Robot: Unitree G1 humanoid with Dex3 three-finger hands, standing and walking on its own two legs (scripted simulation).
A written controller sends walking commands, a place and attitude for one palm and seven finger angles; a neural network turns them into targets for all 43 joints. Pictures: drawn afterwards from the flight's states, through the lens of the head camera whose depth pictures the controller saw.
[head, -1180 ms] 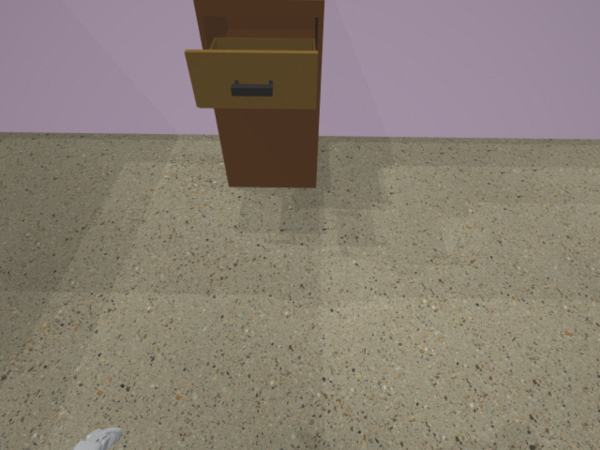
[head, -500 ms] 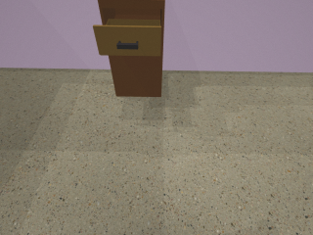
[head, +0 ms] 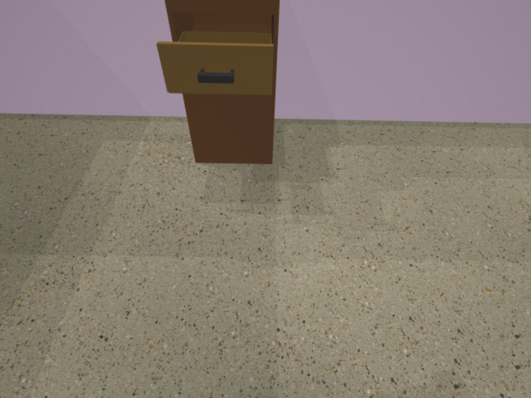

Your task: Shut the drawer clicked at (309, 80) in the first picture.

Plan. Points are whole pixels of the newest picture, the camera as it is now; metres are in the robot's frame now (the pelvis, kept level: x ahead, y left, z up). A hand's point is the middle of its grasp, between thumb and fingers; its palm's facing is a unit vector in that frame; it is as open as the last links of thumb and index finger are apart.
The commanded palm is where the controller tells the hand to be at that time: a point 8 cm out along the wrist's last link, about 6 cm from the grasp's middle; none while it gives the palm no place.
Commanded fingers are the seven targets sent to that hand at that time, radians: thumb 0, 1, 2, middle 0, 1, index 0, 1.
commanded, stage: look at it before walking up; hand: left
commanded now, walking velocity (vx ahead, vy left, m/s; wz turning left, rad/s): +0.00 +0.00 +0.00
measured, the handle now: (216, 74) +1.13 +0.24 -0.07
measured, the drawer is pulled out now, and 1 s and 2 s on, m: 0.29 0.29 0.29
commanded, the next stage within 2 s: walk to a spot facing it in 0.26 s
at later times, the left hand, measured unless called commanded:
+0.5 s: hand out of the picture +0.07 +0.23 -0.16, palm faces -0.01 -0.95 -0.31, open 7.4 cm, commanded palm none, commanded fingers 0.00 0.90 0.90 -0.20 -0.30 -0.20 -0.30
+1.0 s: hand (179, 343) +0.25 +0.18 -0.19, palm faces -0.08 -0.98 -0.16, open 7.3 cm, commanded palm none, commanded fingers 0.00 0.90 0.90 -0.20 -0.30 -0.20 -0.30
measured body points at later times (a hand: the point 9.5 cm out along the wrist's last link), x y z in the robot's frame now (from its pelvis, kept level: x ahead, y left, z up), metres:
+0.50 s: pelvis +0.02 +0.00 +0.00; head +0.01 +0.00 +0.45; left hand +0.07 +0.28 -0.14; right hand +0.08 -0.28 -0.14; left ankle +0.01 +0.13 -0.74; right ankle +0.01 -0.12 -0.75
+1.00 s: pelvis +0.17 +0.01 -0.01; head +0.22 +0.01 +0.43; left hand +0.26 +0.24 -0.17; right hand +0.00 -0.16 -0.14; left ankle +0.02 +0.12 -0.75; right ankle +0.30 -0.12 -0.71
